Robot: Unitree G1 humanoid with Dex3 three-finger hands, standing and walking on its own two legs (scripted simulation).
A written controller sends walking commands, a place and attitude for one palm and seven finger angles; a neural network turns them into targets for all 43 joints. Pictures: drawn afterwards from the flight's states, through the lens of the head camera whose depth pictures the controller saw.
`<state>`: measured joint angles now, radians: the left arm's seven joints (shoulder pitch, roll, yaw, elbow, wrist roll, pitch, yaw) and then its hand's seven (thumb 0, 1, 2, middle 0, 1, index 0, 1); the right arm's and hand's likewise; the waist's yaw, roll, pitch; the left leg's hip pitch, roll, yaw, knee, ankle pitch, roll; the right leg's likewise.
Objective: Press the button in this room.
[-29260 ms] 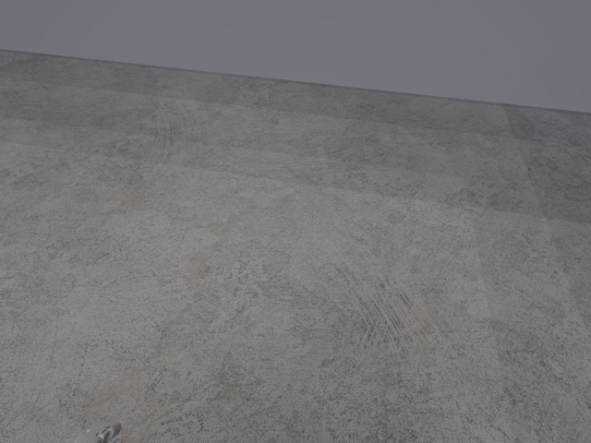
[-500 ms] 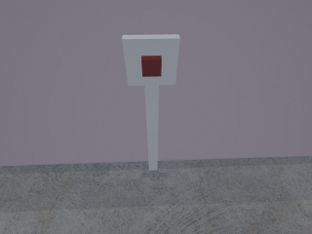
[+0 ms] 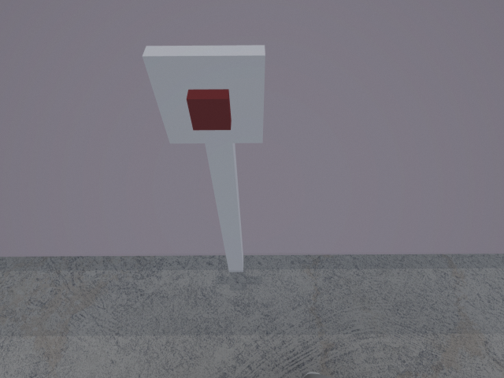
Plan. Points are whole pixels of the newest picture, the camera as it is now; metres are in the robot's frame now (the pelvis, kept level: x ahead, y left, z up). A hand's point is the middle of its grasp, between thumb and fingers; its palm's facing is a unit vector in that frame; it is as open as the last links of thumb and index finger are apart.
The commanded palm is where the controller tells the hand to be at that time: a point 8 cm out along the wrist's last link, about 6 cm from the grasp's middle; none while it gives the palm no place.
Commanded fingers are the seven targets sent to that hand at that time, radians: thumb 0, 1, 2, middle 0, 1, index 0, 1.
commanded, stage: shuffle to correct the standing spot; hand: left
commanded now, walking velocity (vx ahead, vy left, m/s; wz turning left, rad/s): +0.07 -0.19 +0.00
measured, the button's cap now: (210, 109) +0.52 +0.09 +0.12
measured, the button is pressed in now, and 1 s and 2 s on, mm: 0 0 0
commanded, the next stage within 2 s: come to a stop and stand still in 1.20 s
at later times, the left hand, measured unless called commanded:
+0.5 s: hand out of the picture +0.11 +0.08 -0.17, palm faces +0.10 -0.99 -0.13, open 7.3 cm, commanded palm none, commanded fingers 0.00 0.90 0.90 -0.20 -0.30 -0.20 -0.30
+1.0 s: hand out of the picture +0.14 -0.04 -0.16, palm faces +0.08 -0.97 -0.22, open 7.3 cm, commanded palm none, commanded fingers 0.00 0.90 0.90 -0.20 -0.30 -0.20 -0.30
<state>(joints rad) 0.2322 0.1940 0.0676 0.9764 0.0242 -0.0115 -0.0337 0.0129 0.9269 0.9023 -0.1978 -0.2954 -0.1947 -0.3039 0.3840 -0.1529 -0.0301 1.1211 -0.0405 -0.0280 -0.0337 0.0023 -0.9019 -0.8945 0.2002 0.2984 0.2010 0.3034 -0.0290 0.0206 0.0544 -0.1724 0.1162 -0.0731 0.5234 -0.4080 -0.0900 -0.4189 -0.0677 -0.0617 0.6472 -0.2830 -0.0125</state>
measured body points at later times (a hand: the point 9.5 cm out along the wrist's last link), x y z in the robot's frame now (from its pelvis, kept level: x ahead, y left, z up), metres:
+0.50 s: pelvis +0.10 -0.10 +0.01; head +0.14 -0.06 +0.46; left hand +0.11 +0.13 -0.16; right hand +0.20 -0.32 -0.12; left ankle +0.10 +0.02 -0.72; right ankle +0.06 -0.25 -0.63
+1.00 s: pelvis +0.08 -0.22 +0.01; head +0.12 -0.22 +0.46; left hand +0.14 +0.01 -0.14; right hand +0.16 -0.46 -0.14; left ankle +0.06 -0.12 -0.67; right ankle +0.11 -0.31 -0.72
